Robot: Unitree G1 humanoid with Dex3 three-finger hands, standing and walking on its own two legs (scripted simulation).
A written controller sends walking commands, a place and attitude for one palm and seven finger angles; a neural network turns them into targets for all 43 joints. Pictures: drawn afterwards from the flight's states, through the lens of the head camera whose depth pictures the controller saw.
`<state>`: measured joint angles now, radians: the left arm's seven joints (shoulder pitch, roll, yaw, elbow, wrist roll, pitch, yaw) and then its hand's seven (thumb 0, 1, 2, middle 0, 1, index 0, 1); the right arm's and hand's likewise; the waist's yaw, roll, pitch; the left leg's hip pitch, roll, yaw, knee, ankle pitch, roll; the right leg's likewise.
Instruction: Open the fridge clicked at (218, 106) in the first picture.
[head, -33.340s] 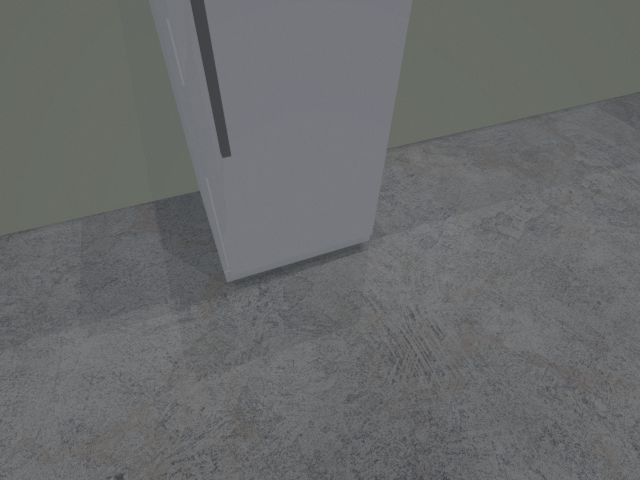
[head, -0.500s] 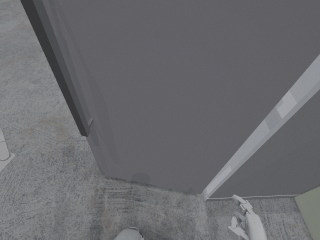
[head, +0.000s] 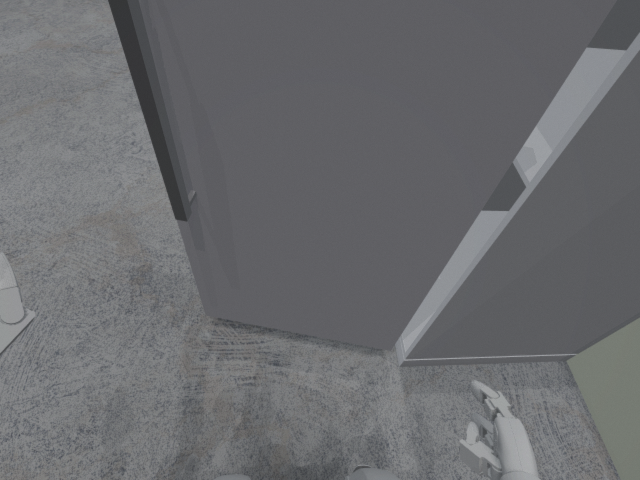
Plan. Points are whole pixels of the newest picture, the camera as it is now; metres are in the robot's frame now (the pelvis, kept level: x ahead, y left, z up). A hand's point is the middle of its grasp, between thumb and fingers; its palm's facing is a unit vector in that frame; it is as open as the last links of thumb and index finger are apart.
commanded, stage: stop stepping back and stand still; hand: left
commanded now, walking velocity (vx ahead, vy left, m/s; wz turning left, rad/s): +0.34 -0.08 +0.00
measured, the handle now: (162, 106) +0.58 +0.28 +0.11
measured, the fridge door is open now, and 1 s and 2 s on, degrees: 77 77 77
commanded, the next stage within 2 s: let the arm hang, fingers relaxed in 0.66 s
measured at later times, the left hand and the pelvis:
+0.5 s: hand out of the picture +0.12 +0.27 +0.17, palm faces +0.45 -0.79 -0.41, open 7.4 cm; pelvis -0.08 +0.00 +0.00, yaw +1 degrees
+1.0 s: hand out of the picture +0.06 +0.20 -0.14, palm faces -0.01 -0.98 -0.22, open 7.4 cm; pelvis -0.08 +0.01 -0.01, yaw +2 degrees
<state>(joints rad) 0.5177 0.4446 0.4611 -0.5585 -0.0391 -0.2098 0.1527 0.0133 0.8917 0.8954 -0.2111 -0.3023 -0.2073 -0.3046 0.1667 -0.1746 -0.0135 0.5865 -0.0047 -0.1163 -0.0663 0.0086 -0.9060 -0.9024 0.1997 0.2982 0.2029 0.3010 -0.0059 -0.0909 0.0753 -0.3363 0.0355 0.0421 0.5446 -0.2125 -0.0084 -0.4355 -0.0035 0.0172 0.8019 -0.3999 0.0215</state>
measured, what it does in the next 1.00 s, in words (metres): steps on the spot: right foot, then left foot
